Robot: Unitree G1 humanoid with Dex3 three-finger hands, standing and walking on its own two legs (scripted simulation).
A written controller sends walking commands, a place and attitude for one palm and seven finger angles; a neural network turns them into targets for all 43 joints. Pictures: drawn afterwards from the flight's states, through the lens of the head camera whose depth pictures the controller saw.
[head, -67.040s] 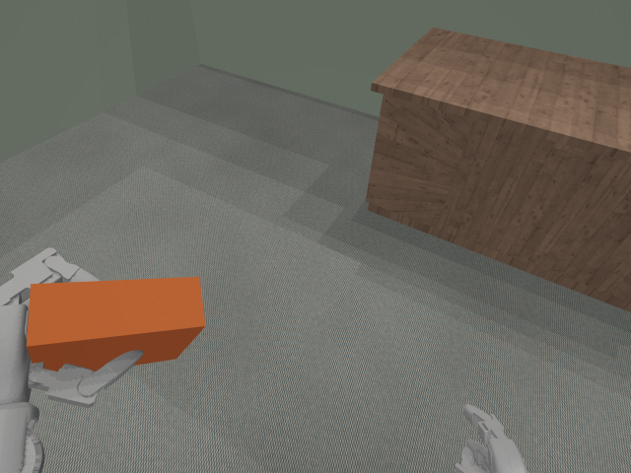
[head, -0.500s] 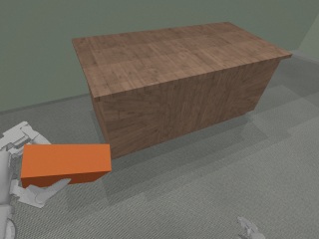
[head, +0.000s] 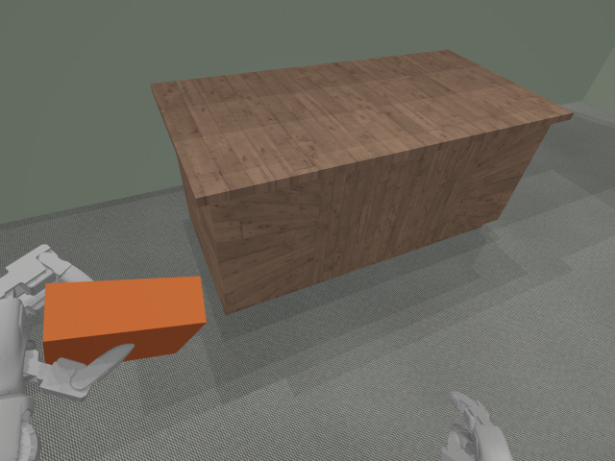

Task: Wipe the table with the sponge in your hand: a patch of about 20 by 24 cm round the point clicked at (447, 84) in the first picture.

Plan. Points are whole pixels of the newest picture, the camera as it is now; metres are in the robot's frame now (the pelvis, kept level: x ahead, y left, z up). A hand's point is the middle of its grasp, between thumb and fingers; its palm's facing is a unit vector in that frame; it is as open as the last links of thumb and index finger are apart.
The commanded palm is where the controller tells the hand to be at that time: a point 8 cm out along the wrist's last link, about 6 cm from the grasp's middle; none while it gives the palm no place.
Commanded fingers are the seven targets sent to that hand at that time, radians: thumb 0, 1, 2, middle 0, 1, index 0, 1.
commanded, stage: stop stepping back and stand still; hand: left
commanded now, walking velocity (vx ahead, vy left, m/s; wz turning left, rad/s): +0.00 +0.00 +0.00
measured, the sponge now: (146, 322) +0.23 +0.20 +0.12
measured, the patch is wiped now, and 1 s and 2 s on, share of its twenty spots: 1.00 1.00 1.00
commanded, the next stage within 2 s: stand and wait in 0.30 s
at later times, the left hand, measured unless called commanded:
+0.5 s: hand (83, 310) +0.22 +0.25 +0.15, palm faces +0.41 -0.86 -0.31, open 9.2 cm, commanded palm +0.17 +0.28 +0.18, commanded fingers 0.00 0.10 1.30 -1.20 -1.60 -1.20 -1.60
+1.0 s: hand (86, 309) +0.22 +0.24 +0.16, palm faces +0.41 -0.85 -0.33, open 9.2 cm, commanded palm +0.17 +0.28 +0.18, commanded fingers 0.00 0.10 1.30 -1.20 -1.60 -1.20 -1.60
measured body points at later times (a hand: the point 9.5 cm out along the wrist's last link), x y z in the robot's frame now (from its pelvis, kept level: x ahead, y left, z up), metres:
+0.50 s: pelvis +0.01 +0.00 +0.00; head -0.01 +0.02 +0.45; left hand +0.19 +0.29 +0.17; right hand +0.19 -0.22 -0.06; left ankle +0.00 +0.09 -0.74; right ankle +0.05 -0.13 -0.74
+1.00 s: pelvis +0.01 +0.00 +0.00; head -0.01 +0.01 +0.45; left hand +0.19 +0.29 +0.17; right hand +0.19 -0.23 -0.07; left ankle +0.00 +0.09 -0.74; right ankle +0.05 -0.13 -0.74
